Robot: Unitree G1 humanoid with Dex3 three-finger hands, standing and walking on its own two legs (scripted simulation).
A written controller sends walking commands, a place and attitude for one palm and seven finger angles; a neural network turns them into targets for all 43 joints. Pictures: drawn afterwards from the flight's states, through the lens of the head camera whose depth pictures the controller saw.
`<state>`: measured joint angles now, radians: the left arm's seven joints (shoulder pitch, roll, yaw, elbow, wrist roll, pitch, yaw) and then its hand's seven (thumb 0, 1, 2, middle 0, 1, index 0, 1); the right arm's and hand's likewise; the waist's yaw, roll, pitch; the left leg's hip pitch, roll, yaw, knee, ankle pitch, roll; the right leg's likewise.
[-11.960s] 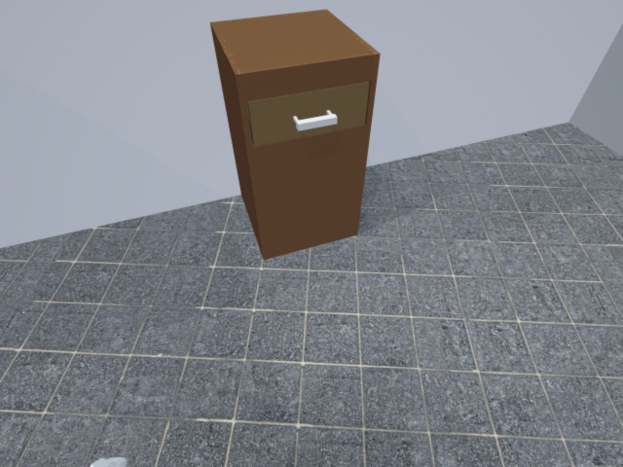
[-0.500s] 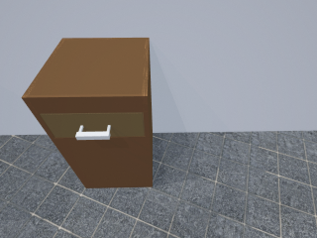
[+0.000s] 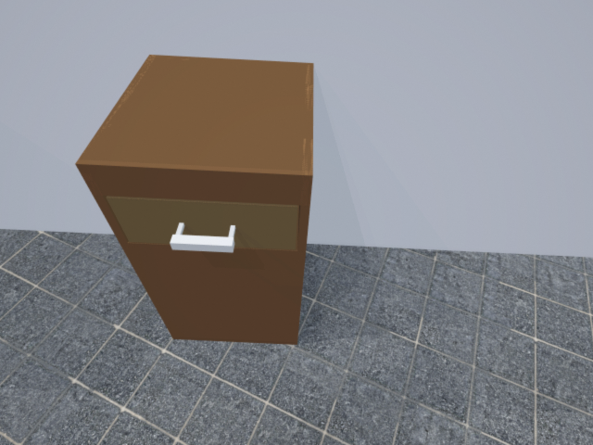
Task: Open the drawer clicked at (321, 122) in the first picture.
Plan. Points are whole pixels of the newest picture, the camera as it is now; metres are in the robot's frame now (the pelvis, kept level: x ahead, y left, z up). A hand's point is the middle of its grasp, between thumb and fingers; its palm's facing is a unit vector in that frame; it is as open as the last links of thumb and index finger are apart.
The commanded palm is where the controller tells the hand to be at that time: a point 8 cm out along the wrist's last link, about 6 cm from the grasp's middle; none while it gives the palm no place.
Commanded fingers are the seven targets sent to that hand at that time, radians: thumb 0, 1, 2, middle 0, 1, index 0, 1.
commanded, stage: come to a stop and stand still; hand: left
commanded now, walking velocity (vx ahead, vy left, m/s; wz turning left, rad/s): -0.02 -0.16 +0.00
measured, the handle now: (204, 235) +0.53 +0.23 -0.13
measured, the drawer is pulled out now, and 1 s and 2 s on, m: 0.00 0.00 0.00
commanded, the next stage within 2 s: look again from close up in 0.98 s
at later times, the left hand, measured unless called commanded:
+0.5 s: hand out of the picture +0.01 +0.12 -0.17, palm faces +0.04 -0.98 -0.20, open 7.3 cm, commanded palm none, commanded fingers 0.00 0.90 0.90 -0.20 -0.30 -0.20 -0.30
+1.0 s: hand out of the picture -0.02 +0.07 -0.17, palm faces +0.08 -0.99 -0.15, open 7.3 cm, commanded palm none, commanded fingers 0.00 0.90 0.90 -0.20 -0.30 -0.20 -0.30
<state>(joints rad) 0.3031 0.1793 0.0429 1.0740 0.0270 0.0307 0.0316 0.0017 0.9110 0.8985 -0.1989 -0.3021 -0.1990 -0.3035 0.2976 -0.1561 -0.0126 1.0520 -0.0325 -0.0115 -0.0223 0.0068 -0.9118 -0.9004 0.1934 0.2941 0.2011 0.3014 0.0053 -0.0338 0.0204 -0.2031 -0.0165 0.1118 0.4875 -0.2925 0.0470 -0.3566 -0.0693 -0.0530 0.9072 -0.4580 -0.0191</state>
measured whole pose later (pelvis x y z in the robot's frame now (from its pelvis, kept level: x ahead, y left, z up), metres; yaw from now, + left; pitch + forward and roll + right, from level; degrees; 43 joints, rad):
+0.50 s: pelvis +0.02 -0.04 +0.01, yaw +0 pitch -1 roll +1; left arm 0.32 0.12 -0.01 1.13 0.01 -0.02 0.04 0.01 0.94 0.90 -0.20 -0.30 -0.20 -0.30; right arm 0.32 -0.12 0.02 1.16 -0.02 -0.01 -0.03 0.01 -0.91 -0.90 0.20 0.29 0.20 0.30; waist -0.01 0.02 0.01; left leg -0.10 0.04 0.08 0.39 -0.27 -0.03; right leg -0.16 0.03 -0.09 0.44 -0.27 -0.07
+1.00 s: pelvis +0.02 -0.07 +0.01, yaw +1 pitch -1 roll +0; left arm 0.37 0.08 -0.01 1.13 0.00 -0.03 0.04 0.00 0.91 0.90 -0.20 -0.30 -0.20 -0.30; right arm 0.35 -0.11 0.02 1.15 -0.02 -0.01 -0.04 0.01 -0.91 -0.90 0.19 0.29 0.20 0.30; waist 0.00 0.02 0.01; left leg -0.12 0.09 0.05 0.40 -0.26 -0.06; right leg -0.14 0.07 -0.12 0.38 -0.24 -0.10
